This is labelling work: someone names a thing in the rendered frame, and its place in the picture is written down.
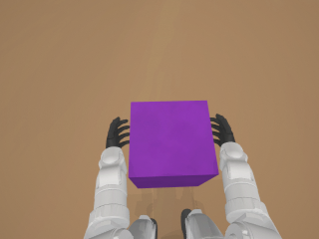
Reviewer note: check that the carton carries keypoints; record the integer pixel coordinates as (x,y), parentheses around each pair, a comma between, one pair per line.
(171,144)

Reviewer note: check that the left robot forearm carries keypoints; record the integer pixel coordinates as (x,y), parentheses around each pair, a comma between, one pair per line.
(111,192)

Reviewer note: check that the left robot upper arm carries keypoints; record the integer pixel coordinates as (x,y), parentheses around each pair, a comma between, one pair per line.
(116,233)

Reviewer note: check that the right robot foot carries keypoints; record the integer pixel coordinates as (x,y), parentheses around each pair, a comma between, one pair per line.
(184,215)

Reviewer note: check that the left robot thigh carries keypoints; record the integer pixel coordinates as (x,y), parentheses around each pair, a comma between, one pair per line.
(143,229)

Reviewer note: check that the right robot upper arm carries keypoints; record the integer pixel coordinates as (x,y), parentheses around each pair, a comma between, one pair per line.
(245,230)

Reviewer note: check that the right robot forearm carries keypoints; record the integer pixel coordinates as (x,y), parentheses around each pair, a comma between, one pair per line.
(241,193)

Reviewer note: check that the robot right hand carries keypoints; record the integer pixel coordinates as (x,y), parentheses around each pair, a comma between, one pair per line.
(225,134)

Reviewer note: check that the robot left hand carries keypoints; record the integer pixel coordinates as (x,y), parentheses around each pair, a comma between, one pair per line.
(113,138)

